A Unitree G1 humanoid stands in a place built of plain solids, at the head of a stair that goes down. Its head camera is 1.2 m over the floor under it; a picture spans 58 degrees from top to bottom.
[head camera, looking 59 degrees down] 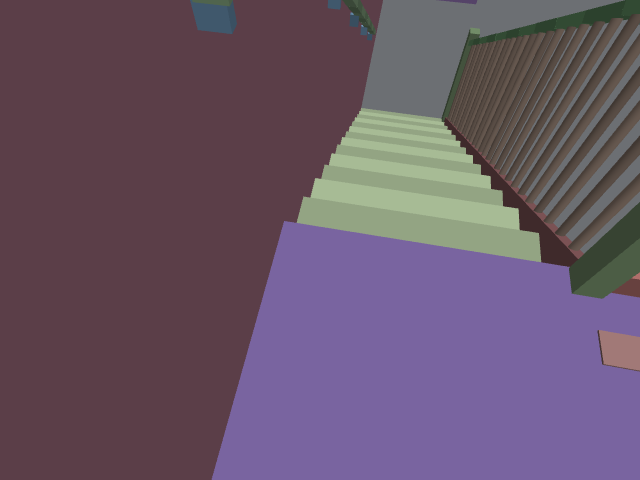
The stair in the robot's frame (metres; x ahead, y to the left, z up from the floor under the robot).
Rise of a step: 0.17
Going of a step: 0.23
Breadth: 0.90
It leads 11 degrees to the right of straight ahead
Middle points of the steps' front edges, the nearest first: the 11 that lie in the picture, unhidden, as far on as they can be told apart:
0.71 -0.33 0.00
0.94 -0.38 -0.17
1.17 -0.42 -0.34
1.40 -0.46 -0.51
1.63 -0.51 -0.68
1.86 -0.55 -0.85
2.09 -0.60 -1.02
2.32 -0.64 -1.19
2.55 -0.68 -1.36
2.78 -0.73 -1.53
3.01 -0.77 -1.70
